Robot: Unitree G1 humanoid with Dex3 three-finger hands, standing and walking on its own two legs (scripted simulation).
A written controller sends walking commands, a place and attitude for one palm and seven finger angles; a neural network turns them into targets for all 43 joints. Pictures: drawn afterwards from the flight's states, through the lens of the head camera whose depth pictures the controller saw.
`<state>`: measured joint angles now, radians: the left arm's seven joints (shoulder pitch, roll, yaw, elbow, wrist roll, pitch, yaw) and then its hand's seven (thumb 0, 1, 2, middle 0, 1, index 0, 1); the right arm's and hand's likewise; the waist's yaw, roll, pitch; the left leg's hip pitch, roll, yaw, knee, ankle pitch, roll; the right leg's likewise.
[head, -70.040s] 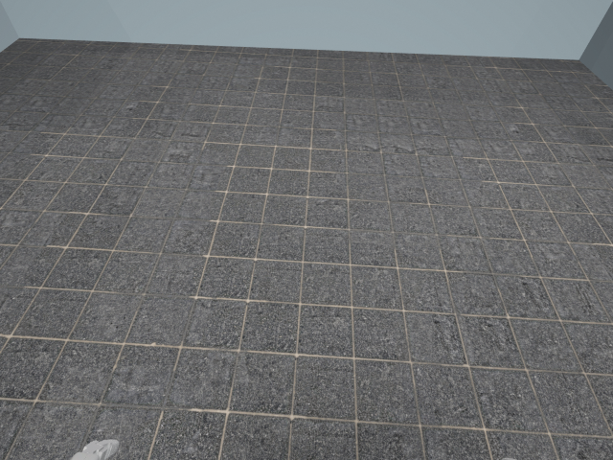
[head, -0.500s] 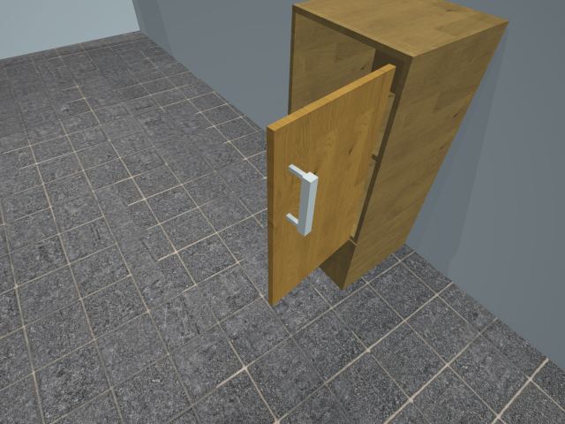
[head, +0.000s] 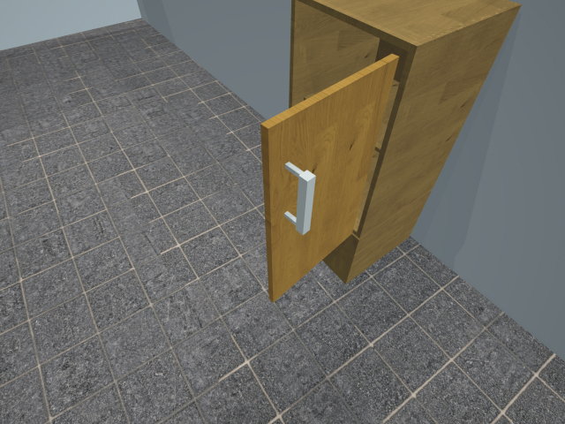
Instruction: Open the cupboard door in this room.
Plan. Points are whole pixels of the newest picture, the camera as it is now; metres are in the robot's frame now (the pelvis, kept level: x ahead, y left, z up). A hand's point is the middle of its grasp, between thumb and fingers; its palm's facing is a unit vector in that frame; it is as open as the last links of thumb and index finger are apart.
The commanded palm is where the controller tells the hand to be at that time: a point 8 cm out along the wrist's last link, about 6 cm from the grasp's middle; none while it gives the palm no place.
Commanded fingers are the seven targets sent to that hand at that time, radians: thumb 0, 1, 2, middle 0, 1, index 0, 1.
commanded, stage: look to check the result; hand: left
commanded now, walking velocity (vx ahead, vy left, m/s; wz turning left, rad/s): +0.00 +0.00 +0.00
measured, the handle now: (297, 199) +0.51 +0.01 -0.01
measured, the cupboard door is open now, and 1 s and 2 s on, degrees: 97 97 97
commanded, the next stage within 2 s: stand and wait in 0.08 s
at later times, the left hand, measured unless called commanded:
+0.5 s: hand out of the picture -0.01 +0.15 -0.18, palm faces +0.05 -0.98 -0.17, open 7.4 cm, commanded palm none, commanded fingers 0.00 0.90 0.90 -0.20 -0.30 -0.20 -0.30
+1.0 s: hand out of the picture +0.00 +0.15 -0.18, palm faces +0.05 -0.98 -0.18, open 7.4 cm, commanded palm none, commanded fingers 0.00 0.90 0.90 -0.20 -0.30 -0.20 -0.30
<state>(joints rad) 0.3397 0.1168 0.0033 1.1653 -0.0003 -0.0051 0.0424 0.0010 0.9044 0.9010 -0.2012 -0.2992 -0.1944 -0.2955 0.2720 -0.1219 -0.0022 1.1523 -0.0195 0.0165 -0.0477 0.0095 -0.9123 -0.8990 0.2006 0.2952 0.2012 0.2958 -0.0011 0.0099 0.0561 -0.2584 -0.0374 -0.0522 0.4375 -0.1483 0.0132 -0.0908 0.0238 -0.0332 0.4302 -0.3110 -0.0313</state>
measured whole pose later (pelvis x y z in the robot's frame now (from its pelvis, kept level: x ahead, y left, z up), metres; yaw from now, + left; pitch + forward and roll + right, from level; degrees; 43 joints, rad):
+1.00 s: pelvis +0.02 -0.01 +0.00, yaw +0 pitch -2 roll +0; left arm 0.32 0.13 0.00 1.15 0.00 -0.01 0.04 0.00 0.90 0.90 -0.20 -0.30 -0.20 -0.30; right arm 0.24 -0.14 0.00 1.16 -0.02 0.00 -0.05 0.01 -0.91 -0.90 0.20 0.30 0.20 0.30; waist 0.00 -0.01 0.05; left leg -0.21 -0.02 -0.05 0.43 -0.18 0.00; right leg -0.03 0.04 -0.03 0.38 -0.32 -0.05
